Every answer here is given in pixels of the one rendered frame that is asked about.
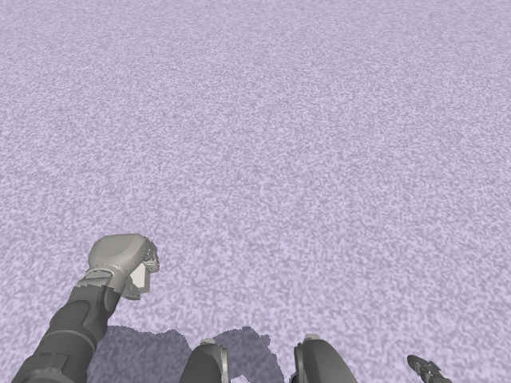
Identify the left robot arm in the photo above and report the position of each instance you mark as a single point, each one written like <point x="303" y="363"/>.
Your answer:
<point x="66" y="349"/>

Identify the right robot hand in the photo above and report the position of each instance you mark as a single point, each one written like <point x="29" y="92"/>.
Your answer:
<point x="428" y="371"/>

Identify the left robot hand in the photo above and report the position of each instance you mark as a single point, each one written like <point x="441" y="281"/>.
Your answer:
<point x="125" y="252"/>

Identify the small box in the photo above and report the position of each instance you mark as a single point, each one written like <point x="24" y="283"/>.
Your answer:
<point x="141" y="278"/>

